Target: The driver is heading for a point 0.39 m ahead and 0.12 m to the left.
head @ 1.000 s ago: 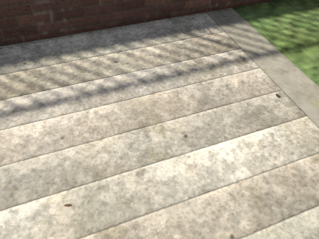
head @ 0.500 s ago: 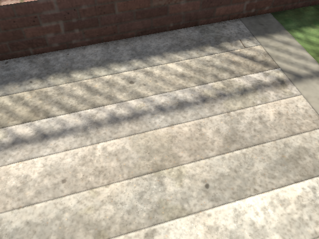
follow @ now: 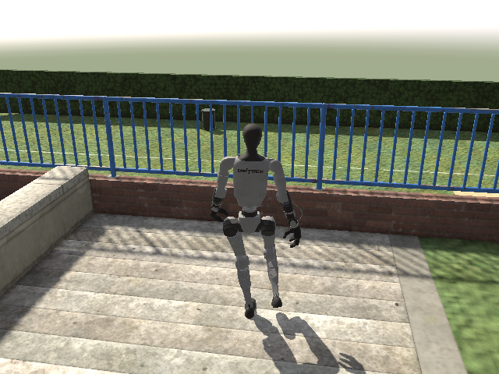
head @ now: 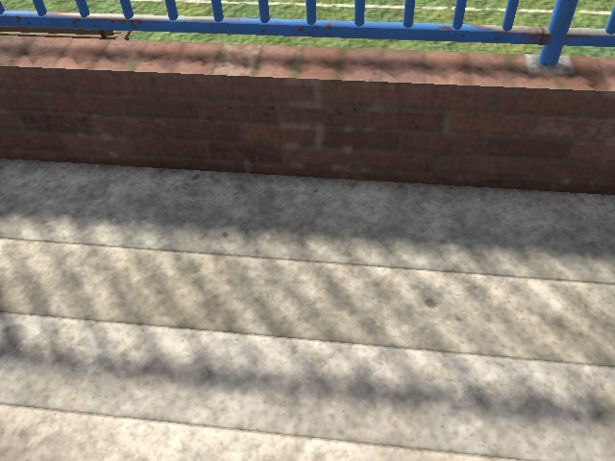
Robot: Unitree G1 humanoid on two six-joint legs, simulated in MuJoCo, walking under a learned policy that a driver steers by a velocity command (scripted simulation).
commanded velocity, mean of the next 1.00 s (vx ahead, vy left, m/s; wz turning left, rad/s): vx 0.45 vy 0.00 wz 0.43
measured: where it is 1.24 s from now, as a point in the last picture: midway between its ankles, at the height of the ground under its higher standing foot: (332, 412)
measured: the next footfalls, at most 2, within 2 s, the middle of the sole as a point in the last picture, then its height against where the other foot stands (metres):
right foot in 0.26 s outside the picture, level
left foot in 0.64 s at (267, 407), level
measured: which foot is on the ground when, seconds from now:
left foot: down 0.00-0.24, up 0.26-0.62, down 0.64-1.00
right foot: up 0.00-0.24, down 0.26-0.64, up 0.66-0.90, down 0.92-1.00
